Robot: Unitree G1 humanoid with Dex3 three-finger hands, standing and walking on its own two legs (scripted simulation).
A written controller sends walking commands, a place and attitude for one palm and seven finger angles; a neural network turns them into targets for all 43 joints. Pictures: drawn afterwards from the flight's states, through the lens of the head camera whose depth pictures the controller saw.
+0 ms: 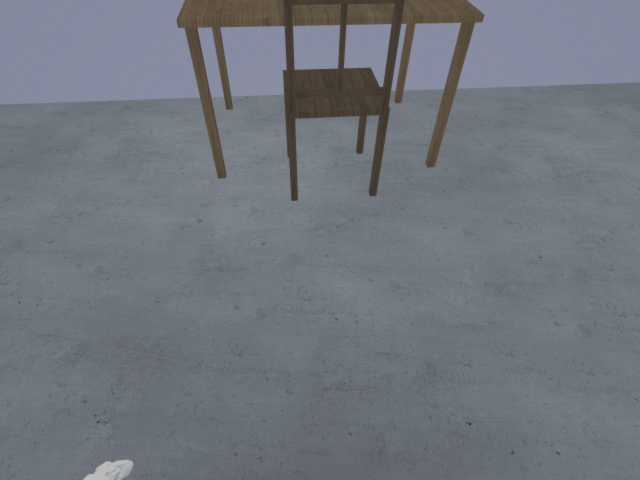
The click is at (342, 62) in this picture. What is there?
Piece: chair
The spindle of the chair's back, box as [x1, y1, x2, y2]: [337, 4, 347, 89]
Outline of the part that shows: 347,4 341,4 337,89 342,89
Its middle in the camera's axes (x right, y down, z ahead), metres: +0.07 -0.69 +1.40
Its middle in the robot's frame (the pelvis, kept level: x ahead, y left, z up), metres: +1.51 +0.00 -0.07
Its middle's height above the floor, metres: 0.70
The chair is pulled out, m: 0.00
